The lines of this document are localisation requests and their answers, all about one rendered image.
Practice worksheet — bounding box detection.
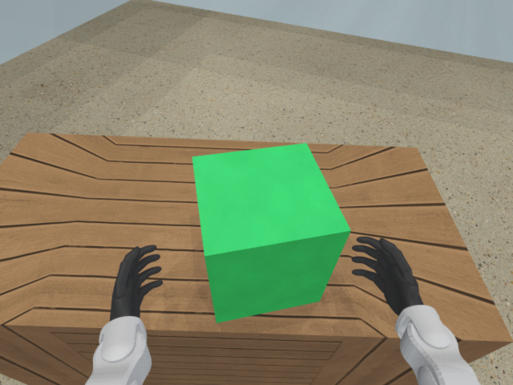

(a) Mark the right robot forearm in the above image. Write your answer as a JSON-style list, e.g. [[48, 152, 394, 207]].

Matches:
[[395, 305, 481, 385]]

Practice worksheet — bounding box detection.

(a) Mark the carton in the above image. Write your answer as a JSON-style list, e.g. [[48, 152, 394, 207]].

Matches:
[[192, 143, 351, 323]]

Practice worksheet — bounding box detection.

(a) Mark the left robot forearm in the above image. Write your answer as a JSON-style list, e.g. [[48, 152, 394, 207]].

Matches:
[[85, 316, 151, 385]]

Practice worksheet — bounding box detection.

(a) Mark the robot left hand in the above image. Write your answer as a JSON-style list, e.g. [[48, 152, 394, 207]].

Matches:
[[110, 245, 163, 321]]

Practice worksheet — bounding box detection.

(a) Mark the pedestal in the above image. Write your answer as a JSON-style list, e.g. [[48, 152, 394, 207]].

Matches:
[[0, 132, 513, 385]]

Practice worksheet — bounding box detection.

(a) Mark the robot right hand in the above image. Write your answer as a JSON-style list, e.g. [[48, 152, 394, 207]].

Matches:
[[352, 237, 424, 316]]

